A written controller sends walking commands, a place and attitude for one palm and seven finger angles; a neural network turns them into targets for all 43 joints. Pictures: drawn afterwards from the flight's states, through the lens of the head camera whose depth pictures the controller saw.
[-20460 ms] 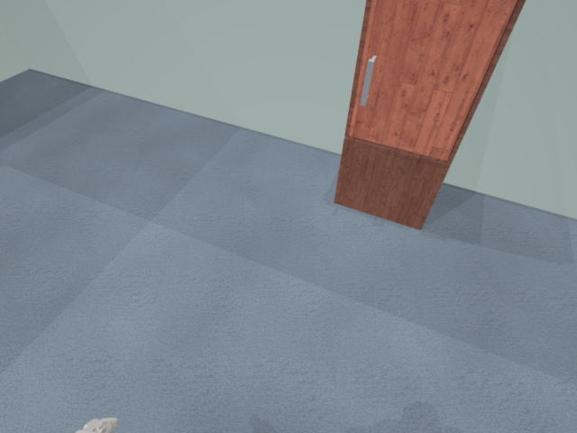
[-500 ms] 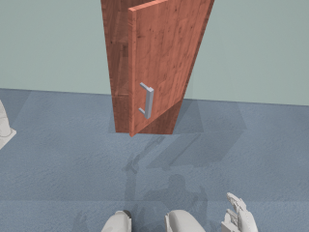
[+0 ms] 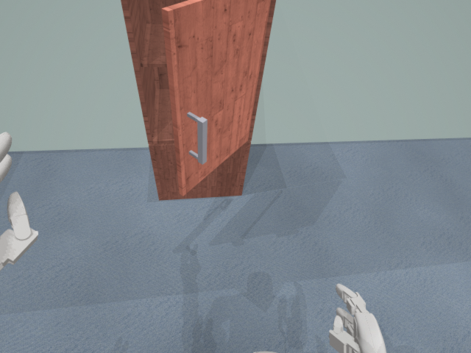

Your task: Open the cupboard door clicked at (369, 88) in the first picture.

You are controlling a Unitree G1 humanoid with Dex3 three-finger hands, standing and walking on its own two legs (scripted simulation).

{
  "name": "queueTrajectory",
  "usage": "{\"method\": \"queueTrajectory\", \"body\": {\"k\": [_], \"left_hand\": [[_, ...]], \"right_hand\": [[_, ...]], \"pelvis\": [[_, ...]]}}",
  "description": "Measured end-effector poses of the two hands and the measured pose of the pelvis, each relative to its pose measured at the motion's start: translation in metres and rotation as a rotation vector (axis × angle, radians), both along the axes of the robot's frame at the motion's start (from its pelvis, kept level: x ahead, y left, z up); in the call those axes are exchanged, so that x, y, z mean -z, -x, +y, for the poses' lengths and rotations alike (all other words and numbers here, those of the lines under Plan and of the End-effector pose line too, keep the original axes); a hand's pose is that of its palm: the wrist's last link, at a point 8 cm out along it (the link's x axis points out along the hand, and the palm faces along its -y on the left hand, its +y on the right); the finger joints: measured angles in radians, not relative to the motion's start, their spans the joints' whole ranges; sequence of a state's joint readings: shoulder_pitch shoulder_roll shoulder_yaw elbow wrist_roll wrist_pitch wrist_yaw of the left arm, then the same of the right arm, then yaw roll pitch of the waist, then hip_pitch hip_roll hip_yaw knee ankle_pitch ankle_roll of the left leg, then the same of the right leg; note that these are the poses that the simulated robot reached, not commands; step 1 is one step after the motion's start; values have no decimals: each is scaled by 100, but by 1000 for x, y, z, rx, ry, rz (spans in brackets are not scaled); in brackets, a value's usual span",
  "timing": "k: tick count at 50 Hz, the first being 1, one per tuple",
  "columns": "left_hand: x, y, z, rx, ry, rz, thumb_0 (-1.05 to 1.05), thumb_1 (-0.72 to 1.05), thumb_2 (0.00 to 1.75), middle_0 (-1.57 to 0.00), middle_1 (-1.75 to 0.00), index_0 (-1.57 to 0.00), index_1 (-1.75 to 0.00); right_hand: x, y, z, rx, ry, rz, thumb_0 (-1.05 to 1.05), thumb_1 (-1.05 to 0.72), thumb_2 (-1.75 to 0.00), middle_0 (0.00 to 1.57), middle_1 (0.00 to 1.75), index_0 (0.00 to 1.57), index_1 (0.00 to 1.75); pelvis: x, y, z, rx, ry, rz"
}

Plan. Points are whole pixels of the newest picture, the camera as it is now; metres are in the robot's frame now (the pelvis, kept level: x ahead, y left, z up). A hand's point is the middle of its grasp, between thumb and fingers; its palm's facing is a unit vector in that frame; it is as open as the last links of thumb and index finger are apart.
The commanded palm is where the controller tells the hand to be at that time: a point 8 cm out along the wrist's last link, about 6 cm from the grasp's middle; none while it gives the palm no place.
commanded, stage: stop stepping back and stand still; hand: left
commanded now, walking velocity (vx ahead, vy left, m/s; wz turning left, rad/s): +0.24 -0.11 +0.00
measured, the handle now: (197, 139) +0.68 +0.10 -0.08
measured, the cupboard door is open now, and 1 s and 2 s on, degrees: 45 45 45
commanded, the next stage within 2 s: let the arm hang, fingers relaxed in 0.40 s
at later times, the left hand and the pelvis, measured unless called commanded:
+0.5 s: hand (50, 237) +0.21 +0.22 +0.18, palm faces +0.39 -0.82 -0.43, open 7.4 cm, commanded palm none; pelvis +0.01 -0.02 +0.01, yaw +1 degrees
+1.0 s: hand out of the picture -0.01 +0.17 -0.16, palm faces +0.09 -0.97 -0.23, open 7.1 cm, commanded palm none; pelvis +0.01 -0.03 +0.01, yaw +4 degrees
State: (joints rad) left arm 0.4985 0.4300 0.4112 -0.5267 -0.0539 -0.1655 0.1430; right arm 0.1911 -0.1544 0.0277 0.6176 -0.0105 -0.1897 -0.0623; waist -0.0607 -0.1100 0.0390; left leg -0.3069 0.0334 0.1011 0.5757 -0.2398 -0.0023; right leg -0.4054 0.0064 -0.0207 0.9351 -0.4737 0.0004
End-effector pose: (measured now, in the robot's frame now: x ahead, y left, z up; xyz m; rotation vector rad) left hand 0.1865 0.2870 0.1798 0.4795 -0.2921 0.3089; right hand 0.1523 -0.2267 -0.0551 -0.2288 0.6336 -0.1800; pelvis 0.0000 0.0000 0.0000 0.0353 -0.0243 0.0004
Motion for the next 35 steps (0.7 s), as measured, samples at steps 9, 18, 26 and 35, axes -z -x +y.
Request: {"method": "queueTrajectory", "body": {"k": [9,18,26,35], "left_hand": [[-52,44,-18,-63,-288,-30,1,89,90,-21,-30,-22,-31],[10,38,-10,-238,23,158,1,89,90,-20,-30,-21,-30],[-13,7,-27,-17,-64,-4,2,89,90,-21,-30,-21,-30],[213,16,-39,-124,252,959,1,91,90,-19,-30,-20,-30]], "right_hand": [[43,36,-22,11,-80,145,1,-90,-90,21,30,20,30],[33,37,-54,28,-23,212,2,-91,-90,21,30,20,30],[3,-8,-52,5,59,82,1,-91,-90,20,30,20,30],[50,-16,-35,-86,-61,223,1,-91,-90,20,30,20,30]], "pelvis": [[4,8,-23,0,19,22],[-17,0,-27,-15,-10,21],[-9,-9,-21,-22,31,34],[1,-7,-21,-44,-10,47]]}}
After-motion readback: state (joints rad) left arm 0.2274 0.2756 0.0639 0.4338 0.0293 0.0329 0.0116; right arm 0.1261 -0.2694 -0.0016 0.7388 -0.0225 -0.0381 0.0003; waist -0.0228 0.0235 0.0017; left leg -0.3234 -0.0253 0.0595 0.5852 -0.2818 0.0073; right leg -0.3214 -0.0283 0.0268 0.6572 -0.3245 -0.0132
